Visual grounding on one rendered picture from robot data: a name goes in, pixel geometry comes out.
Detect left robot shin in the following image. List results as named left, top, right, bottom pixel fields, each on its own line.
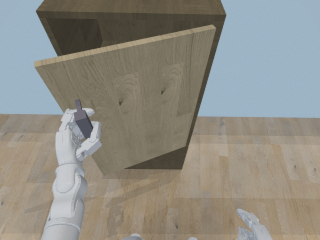
left=131, top=233, right=141, bottom=238

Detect robot left hand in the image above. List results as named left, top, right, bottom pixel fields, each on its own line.
left=55, top=108, right=102, bottom=166

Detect robot right hand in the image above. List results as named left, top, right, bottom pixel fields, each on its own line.
left=235, top=208, right=273, bottom=240

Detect robot left forearm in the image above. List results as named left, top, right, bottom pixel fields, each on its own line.
left=41, top=163, right=88, bottom=240

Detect cupboard door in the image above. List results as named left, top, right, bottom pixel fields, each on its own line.
left=34, top=24, right=216, bottom=176

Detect handle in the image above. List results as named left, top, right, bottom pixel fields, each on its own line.
left=73, top=99, right=94, bottom=140

